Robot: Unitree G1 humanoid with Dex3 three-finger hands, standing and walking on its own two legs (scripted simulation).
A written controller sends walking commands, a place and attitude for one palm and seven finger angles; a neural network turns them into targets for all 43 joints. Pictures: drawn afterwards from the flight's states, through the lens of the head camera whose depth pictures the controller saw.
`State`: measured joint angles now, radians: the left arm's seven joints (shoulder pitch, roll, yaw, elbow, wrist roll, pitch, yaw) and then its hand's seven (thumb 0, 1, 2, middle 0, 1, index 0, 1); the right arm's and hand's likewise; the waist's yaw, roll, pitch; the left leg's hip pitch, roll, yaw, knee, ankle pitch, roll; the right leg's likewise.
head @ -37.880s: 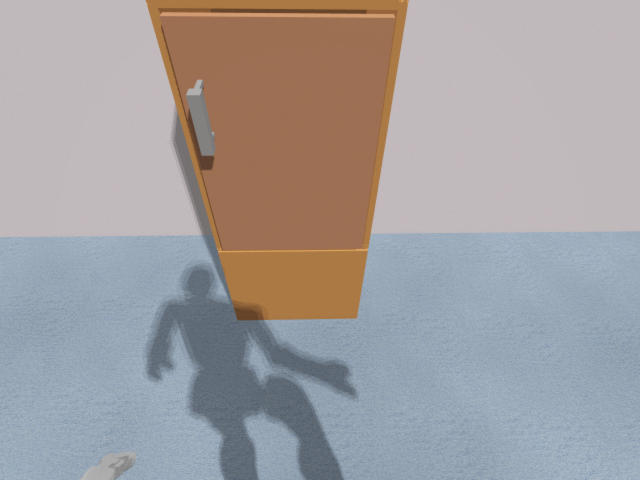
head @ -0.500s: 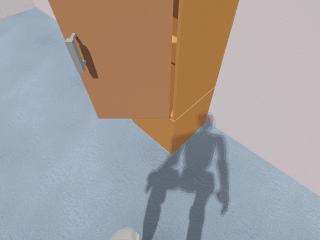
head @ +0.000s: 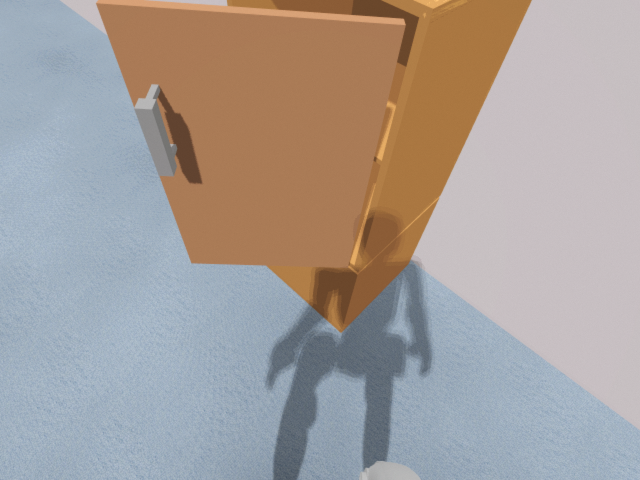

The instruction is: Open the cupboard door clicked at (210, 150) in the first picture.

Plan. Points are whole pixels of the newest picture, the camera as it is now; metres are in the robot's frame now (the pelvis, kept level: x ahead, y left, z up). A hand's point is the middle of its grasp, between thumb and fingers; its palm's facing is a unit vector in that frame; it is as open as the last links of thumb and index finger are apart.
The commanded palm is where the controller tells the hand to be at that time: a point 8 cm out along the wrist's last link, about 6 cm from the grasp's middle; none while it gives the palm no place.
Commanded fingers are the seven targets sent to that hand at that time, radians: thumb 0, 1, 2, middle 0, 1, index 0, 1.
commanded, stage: come to a stop and stand still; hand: left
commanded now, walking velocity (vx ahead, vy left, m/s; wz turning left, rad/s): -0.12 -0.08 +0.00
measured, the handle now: (160, 131) +0.57 +0.30 +0.07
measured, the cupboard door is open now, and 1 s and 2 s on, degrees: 44 44 44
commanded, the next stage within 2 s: look again from close up in 1.38 s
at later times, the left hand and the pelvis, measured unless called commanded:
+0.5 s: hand out of the picture +0.06 +0.09 -0.18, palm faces +0.01 -0.98 -0.20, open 7.2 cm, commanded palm none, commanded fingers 0.00 0.90 0.90 -0.20 -0.30 -0.20 -0.30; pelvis -0.01 -0.09 -0.01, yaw +1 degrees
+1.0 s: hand out of the picture -0.01 +0.05 -0.18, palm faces +0.04 -0.98 -0.17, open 7.3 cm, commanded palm none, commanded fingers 0.00 0.90 0.90 -0.20 -0.30 -0.20 -0.30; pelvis +0.01 -0.11 +0.00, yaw +0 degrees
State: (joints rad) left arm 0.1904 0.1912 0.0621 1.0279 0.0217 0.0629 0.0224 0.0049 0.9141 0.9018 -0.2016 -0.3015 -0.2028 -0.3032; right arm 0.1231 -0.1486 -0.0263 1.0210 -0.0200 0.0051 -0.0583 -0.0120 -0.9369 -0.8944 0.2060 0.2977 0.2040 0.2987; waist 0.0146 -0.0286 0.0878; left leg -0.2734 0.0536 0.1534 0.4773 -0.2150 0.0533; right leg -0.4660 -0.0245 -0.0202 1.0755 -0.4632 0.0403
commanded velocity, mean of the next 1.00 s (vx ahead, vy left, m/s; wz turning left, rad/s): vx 0.00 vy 0.00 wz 0.00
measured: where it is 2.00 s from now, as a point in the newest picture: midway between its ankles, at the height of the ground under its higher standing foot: outside the picture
